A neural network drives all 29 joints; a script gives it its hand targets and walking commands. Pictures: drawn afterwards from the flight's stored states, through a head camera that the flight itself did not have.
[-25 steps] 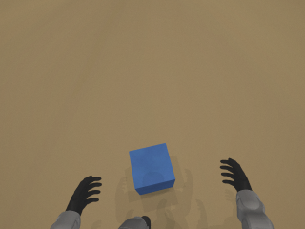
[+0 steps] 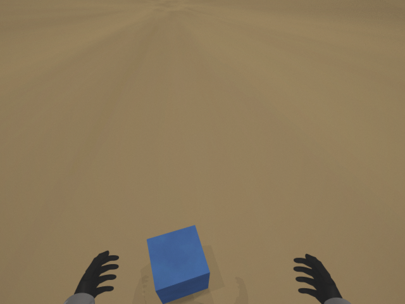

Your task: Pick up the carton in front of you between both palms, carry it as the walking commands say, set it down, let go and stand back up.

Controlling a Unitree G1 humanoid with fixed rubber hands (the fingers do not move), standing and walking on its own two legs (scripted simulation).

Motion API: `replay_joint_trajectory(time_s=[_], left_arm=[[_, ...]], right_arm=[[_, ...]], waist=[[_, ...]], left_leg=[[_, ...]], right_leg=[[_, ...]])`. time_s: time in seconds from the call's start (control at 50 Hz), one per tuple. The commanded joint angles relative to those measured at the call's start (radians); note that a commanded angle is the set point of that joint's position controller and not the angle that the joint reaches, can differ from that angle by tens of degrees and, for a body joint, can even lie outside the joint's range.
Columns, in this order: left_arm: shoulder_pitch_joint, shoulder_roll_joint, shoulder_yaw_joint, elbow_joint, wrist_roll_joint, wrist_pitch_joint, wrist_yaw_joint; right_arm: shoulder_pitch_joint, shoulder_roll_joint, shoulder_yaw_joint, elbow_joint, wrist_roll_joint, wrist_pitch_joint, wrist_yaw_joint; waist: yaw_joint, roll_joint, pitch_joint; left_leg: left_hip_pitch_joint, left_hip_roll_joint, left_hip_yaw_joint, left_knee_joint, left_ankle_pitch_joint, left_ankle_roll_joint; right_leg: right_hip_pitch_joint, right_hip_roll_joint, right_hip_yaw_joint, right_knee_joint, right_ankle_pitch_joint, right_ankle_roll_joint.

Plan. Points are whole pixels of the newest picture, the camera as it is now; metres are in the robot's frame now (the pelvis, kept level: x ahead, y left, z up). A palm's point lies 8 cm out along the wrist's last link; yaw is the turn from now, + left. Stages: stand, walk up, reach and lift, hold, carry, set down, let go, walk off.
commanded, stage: let go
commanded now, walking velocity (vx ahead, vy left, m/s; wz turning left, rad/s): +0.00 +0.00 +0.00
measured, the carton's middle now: (178, 264) +0.39 +0.11 -0.65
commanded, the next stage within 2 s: stand in 0.14 s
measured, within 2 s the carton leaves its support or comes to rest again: neither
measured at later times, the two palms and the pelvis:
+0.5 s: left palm out of the picture +0.11 +0.31 -0.11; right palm out of the picture +0.10 -0.25 -0.07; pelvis -0.01 +0.04 +0.00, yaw -1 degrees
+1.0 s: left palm out of the picture +0.08 +0.33 -0.11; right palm out of the picture +0.08 -0.24 -0.09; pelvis -0.01 +0.05 +0.00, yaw -1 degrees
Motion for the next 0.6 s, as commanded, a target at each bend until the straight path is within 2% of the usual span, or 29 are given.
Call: replay_joint_trajectory(time_s=[0.0, 0.12, 0.14, 0.2, 0.24, 0.28, 0.42, 0.58], left_arm=[[-0.041, 0.106, 0.030, -0.103, -0.001, 0.008, 0.008], [-0.064, 0.098, 0.022, -0.134, -0.001, 0.040, 0.009], [-0.072, 0.158, 0.049, 0.028, -0.017, -0.042, 0.022], [-0.049, 0.145, 0.059, 0.067, 0.005, -0.130, 0.026], [-0.043, 0.145, 0.061, 0.096, 0.008, -0.150, 0.025], [-0.030, 0.150, 0.061, 0.123, 0.011, -0.161, 0.027], [0.010, 0.178, 0.053, 0.189, 0.012, -0.184, 0.046], [0.047, 0.194, 0.044, 0.241, 0.009, -0.185, 0.060]], right_arm=[[-0.042, -0.086, -0.033, -0.086, -0.009, -0.001, -0.002], [-0.049, -0.089, -0.047, -0.094, -0.026, 0.026, 0.014], [-0.045, -0.174, -0.085, 0.073, -0.073, -0.006, -0.016], [-0.053, -0.176, -0.102, 0.092, -0.072, -0.051, -0.032], [-0.075, -0.178, -0.104, 0.106, -0.064, -0.063, -0.032], [-0.090, -0.179, -0.105, 0.121, -0.062, -0.071, -0.033], [-0.064, -0.198, -0.106, 0.183, -0.060, -0.083, -0.045], [-0.059, -0.218, -0.101, 0.233, -0.056, -0.079, -0.050]], waist=[[0.000, -0.015, -0.020], [-0.012, 0.013, 0.005], [-0.011, -0.111, -0.037], [-0.019, -0.013, -0.019], [-0.015, 0.059, -0.011], [-0.007, 0.080, -0.005], [-0.013, 0.073, -0.034], [-0.012, 0.052, -0.031]], left_leg=[[0.158, -0.087, 0.074, -0.002, 0.193, 0.009], [0.193, -0.078, 0.061, -0.009, 0.143, 0.009], [0.079, 0.018, 0.035, 0.035, 0.145, 0.035], [0.018, 0.028, -0.010, 0.001, 0.020, 0.046], [-0.028, 0.040, -0.043, -0.041, -0.060, 0.049], [-0.053, 0.048, -0.059, -0.062, -0.065, 0.052], [0.023, 0.057, -0.061, -0.027, 0.127, 0.057], [0.042, 0.066, -0.068, -0.019, 0.187, 0.063]], right_leg=[[-0.142, 0.002, -0.015, -0.107, 0.375, 0.049], [-0.154, 0.013, -0.032, -0.114, 0.242, 0.026], [-0.139, -0.023, -0.039, -0.094, 0.152, 0.045], [-0.128, -0.031, 0.003, -0.091, 0.034, 0.036], [-0.106, -0.023, -0.001, -0.063, 0.045, 0.032], [-0.079, -0.026, 0.002, -0.049, 0.083, 0.034], [-0.069, -0.038, 0.023, -0.055, 0.158, 0.041], [-0.067, -0.049, 0.028, -0.060, 0.170, 0.042]])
